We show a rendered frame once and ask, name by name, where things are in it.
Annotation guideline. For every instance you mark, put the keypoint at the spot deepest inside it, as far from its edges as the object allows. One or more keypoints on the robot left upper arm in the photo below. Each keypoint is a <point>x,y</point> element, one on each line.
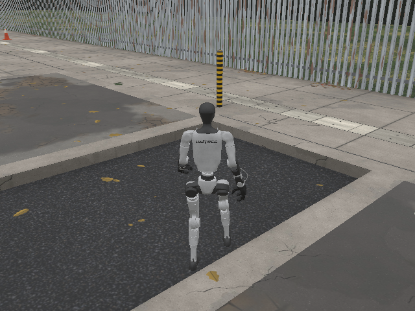
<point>184,146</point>

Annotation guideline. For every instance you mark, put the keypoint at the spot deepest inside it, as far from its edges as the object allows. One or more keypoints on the left robot hand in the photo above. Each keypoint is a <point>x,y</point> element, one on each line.
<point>186,167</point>

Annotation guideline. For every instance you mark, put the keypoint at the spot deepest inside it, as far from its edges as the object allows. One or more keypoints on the right robot hand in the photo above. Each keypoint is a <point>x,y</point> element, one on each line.
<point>242,192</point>

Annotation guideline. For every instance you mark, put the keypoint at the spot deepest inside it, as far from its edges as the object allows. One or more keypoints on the left robot forearm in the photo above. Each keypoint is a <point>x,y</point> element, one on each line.
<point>180,166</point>

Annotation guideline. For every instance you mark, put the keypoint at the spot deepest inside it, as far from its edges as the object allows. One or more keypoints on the right robot forearm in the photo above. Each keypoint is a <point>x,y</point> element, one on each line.
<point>237,174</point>

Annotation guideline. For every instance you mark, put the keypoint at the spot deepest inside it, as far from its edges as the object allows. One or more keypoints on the robot right upper arm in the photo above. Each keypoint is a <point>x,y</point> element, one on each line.
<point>230,148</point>

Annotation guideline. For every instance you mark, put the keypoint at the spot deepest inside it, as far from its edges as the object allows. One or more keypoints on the humanoid robot head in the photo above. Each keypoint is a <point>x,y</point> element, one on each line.
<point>207,113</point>

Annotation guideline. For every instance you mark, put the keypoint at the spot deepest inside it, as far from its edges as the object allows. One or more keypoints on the left robot shin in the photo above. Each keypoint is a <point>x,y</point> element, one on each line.
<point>193,240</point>

